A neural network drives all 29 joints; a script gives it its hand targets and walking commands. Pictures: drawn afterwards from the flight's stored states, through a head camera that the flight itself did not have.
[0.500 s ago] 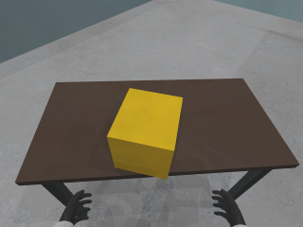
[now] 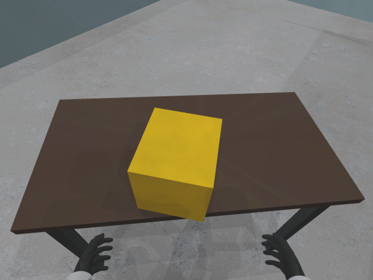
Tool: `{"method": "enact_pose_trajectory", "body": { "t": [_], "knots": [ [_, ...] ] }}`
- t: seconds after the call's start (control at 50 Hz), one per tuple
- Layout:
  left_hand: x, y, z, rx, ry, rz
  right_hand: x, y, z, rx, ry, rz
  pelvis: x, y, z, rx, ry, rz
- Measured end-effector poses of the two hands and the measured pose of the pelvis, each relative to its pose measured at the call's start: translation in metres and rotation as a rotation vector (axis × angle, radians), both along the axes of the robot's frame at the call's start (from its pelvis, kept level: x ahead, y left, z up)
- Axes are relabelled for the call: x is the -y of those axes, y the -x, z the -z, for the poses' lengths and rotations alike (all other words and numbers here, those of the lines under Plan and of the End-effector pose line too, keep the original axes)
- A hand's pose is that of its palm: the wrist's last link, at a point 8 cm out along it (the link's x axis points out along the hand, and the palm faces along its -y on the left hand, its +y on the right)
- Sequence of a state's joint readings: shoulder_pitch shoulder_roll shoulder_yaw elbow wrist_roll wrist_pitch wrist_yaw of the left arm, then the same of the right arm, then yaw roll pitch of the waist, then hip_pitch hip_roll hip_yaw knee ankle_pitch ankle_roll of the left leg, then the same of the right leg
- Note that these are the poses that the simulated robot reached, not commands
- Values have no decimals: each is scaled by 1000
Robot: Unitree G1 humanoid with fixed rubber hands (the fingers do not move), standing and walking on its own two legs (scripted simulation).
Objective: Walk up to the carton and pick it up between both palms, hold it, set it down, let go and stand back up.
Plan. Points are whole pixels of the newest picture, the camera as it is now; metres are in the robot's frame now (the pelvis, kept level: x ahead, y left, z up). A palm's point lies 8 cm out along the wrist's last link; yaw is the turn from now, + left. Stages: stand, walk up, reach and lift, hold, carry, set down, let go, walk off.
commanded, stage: let go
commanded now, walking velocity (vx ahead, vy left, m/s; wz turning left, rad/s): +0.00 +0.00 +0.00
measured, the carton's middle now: (179, 164) +0.40 +0.03 -0.02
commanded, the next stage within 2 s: stand in 0.50 s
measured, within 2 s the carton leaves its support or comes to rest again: neither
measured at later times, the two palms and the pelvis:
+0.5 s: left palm (81, 277) +0.15 +0.23 -0.08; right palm out of the picture +0.14 -0.22 -0.08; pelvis -0.02 +0.01 +0.00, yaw +0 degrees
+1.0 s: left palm out of the picture +0.01 +0.24 -0.13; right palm out of the picture +0.05 -0.22 -0.14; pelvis -0.02 +0.01 -0.01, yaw +5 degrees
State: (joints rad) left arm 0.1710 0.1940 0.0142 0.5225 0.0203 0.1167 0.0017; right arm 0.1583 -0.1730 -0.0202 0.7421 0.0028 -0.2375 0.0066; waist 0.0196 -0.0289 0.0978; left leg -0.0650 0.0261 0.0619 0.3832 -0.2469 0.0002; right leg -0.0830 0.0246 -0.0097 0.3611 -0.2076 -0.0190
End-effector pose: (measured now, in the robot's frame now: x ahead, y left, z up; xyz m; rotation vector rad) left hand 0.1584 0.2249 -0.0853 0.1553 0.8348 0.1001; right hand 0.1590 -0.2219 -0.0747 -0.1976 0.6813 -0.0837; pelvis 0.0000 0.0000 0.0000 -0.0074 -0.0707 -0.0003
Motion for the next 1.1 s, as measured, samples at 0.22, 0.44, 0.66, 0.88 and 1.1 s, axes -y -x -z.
{"method": "enact_pose_trajectory", "body": {
  "t": [0.22, 0.44, 0.66, 0.88, 1.1],
  "knots": [
    [0, 4, 1, -18, -10, 8, -4, 11, 5, -21, -12, 8, -6, 5, 0, 7, 2, 7],
    [-4, 10, -2, -5, -25, 4, -4, 15, 3, -3, -9, 3, -8, 13, 1, 15, 1, 9],
    [-19, 42, 6, 8, -39, -43, -1, 54, 40, -283, -14, 8, -8, 18, 7, -44, 1, -39],
    [-22, 127, 39, -214, -33, -154, -1, 100, 65, -470, -19, 28, -8, 17, 11, -75, 3, -75],
    [-13, 160, 51, -323, -9, -192, -1, 113, 69, -525, -4, 43, -7, 14, 9, -73, 4, -90]
  ]
}}
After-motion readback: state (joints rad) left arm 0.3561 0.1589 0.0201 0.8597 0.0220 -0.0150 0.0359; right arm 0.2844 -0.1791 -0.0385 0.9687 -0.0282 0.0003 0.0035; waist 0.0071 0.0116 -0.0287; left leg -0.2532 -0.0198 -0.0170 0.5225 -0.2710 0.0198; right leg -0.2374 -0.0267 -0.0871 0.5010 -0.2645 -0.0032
